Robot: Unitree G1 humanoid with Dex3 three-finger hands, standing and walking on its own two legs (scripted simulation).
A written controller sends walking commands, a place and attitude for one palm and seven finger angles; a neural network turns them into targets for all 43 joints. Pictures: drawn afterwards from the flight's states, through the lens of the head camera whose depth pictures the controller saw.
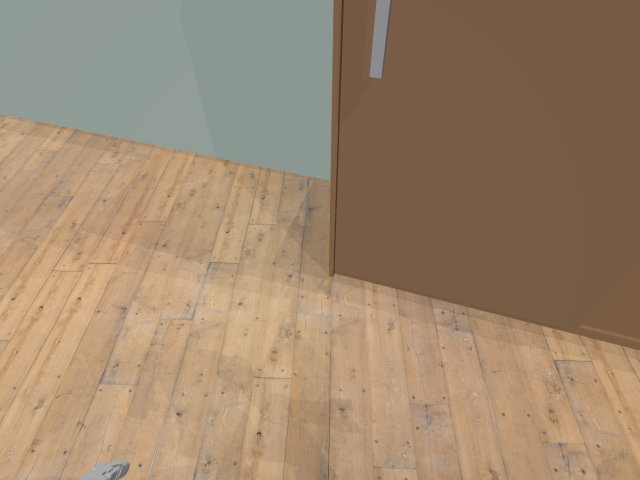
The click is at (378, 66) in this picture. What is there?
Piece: wardrobe's sliding door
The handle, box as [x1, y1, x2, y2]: [370, 0, 391, 78]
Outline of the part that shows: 391,0 376,1 370,66 370,76 380,78 383,72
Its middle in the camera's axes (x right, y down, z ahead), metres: +0.12 -0.46 +0.74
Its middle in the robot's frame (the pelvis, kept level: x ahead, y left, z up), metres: +0.90 -0.08 +0.23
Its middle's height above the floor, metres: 1.00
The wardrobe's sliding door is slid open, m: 0.00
